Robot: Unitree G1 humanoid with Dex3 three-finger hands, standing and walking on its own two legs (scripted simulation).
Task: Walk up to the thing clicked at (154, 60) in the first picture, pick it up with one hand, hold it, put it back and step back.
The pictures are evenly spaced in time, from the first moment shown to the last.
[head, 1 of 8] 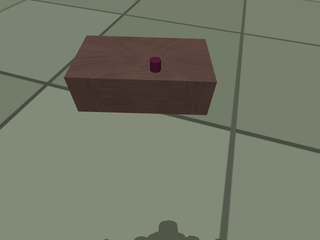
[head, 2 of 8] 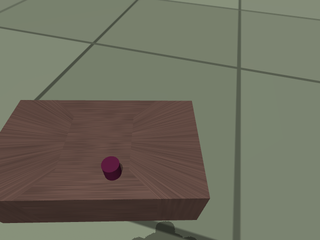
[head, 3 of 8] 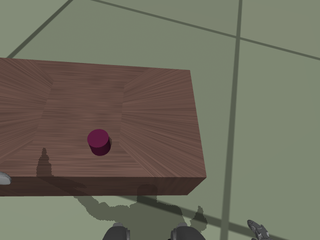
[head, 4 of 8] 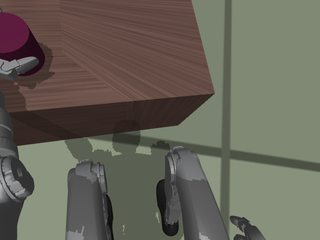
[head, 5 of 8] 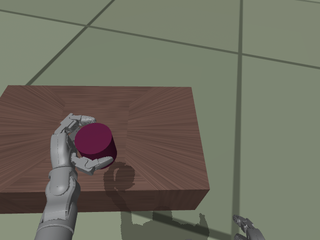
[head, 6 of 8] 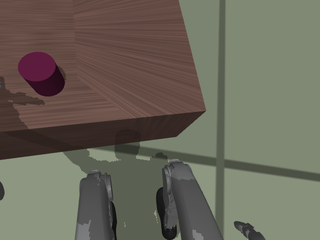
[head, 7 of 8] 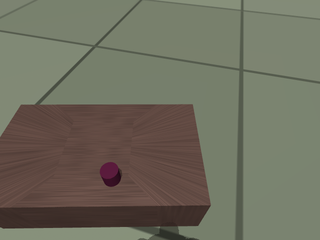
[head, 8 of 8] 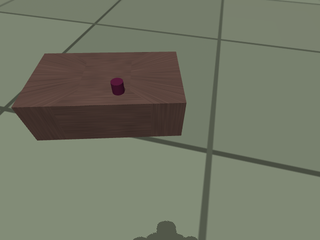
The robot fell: no
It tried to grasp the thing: yes
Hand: left
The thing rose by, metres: 0.38
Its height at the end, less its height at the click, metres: +0.00
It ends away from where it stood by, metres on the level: 0.00
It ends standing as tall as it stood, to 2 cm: yes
